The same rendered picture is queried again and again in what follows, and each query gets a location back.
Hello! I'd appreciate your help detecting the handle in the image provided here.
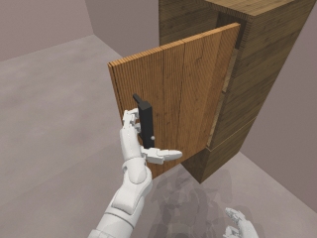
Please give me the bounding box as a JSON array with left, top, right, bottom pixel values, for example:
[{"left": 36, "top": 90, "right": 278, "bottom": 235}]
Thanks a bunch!
[{"left": 133, "top": 93, "right": 155, "bottom": 150}]

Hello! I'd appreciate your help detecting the right robot hand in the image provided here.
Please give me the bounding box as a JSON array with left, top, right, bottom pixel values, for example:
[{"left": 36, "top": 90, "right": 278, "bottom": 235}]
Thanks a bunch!
[{"left": 223, "top": 207, "right": 259, "bottom": 238}]

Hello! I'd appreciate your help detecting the cupboard door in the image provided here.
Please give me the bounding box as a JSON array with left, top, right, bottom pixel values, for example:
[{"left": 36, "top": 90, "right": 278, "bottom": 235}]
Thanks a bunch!
[{"left": 107, "top": 23, "right": 241, "bottom": 179}]

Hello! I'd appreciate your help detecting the left robot hand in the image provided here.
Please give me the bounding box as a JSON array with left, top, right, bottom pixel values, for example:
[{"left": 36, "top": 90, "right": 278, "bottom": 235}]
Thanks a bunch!
[{"left": 119, "top": 108, "right": 182, "bottom": 165}]

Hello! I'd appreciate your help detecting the left robot forearm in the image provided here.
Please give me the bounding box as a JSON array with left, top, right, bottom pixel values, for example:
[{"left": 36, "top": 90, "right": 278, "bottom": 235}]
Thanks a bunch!
[{"left": 88, "top": 157, "right": 153, "bottom": 238}]

